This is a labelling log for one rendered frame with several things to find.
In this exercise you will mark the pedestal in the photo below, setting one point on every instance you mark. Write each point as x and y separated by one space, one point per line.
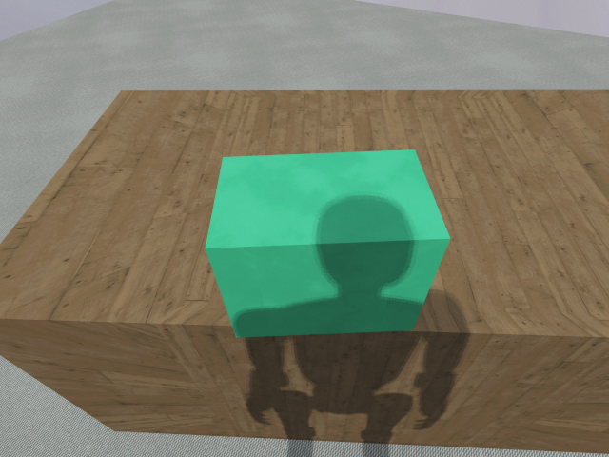
107 295

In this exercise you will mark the carton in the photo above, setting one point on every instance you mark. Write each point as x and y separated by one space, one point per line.
324 243

